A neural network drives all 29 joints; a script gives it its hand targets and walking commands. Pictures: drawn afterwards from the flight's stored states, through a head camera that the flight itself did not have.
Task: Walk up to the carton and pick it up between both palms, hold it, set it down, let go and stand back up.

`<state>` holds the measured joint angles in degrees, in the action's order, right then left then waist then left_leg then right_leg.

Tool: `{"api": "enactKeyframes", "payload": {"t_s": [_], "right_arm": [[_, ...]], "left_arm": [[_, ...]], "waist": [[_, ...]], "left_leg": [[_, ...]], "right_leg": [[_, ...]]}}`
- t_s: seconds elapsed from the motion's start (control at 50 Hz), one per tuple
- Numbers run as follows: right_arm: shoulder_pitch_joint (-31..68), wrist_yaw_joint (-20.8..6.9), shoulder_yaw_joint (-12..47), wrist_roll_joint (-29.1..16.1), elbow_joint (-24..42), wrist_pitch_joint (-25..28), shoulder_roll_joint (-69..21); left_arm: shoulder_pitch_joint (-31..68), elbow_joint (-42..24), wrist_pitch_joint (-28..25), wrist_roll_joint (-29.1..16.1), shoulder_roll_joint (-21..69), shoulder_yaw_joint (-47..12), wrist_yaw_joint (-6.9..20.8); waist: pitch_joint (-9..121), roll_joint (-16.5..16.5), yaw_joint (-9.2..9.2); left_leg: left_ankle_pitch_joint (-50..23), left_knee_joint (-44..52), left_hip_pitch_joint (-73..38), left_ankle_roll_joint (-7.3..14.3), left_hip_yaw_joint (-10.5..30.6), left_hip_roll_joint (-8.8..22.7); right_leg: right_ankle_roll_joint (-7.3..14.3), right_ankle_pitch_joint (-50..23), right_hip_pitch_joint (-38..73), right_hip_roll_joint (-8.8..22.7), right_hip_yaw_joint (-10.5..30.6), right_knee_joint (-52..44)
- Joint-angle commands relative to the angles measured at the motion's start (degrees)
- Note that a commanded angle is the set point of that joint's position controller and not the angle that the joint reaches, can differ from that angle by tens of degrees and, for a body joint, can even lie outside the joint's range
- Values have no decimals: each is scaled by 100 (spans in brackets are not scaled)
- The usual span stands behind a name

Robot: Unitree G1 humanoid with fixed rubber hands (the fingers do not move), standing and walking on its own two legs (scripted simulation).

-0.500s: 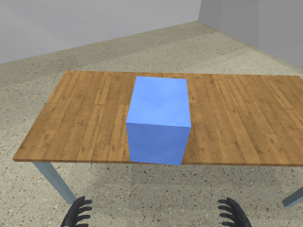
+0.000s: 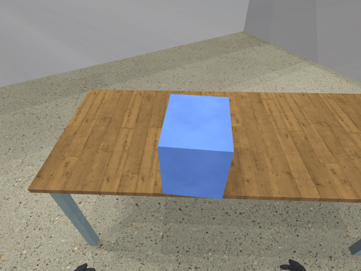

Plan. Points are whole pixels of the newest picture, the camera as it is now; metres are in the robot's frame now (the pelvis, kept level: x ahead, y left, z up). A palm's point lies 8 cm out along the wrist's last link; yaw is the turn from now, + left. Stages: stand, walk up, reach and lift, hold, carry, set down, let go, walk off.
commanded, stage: stand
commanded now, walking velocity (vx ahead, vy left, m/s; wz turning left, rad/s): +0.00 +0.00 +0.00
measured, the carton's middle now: (195, 145) +0.54 -0.04 -0.06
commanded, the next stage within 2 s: none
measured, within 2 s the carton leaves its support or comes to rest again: neither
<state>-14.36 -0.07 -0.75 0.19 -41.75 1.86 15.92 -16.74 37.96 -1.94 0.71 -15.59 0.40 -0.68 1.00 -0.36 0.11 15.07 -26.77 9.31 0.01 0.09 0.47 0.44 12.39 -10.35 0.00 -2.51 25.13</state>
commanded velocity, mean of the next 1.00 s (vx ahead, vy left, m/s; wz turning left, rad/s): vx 0.00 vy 0.00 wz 0.00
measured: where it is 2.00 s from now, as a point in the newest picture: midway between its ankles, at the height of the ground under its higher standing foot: outside the picture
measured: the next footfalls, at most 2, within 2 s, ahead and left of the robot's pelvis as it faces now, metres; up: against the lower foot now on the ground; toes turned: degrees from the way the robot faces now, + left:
none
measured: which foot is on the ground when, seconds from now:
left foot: down 0.00-1.00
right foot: down 0.00-1.00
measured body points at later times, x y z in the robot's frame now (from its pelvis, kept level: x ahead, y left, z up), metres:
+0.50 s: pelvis -0.03 +0.01 +0.00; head -0.05 +0.01 +0.45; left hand +0.04 +0.28 -0.12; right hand +0.07 -0.25 -0.11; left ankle -0.01 +0.12 -0.74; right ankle +0.01 -0.11 -0.74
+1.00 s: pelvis -0.02 +0.00 -0.01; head -0.03 +0.00 +0.44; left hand +0.05 +0.26 -0.12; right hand +0.07 -0.26 -0.12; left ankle -0.01 +0.12 -0.74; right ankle +0.01 -0.12 -0.74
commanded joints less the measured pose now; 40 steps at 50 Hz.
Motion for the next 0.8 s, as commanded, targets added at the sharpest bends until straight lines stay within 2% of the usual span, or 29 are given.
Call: {"api": "enactKeyframes", "payload": {"t_s": [0.0, 0.2, 0.4, 0.56, 0.78], "right_arm": [[96, 1, -104, -2, 378, 73, 699], [-93, 3, -28, 9, 339, 50, 758], [-227, 8, -29, 22, 375, 21, 760], [-347, 10, -39, 32, 391, -6, 739], [-440, 23, -29, 37, 370, -27, 692]], "left_arm": [[84, -366, -105, -13, -669, 128, -12], [-149, -147, -60, -16, -734, 67, -20], [-376, -18, -33, 2, -717, 50, -21], [-490, 27, -22, 4, -708, 45, -29], [-543, 51, -4, -10, -706, 39, -37]], "waist": [[-155, 52, -20], [-328, -7, 8], [-423, -41, 21], [-445, -11, 1], [-399, 42, -6]], "left_leg": [[-510, 518, 381, 97, 599, 466], [273, 677, 795, 113, 718, 428], [858, 764, 1116, 144, 853, 424], [849, 674, 1117, 151, 872, 392], [414, 472, 945, 134, 827, 365]], "right_leg": [[12, -646, -4, 563, 661, -425], [-28, 107, -99, 546, 654, -358], [-45, 478, -202, 517, 641, -207], [-24, 608, -351, 518, 684, -179], [20, 511, -428, 551, 742, -188]]}}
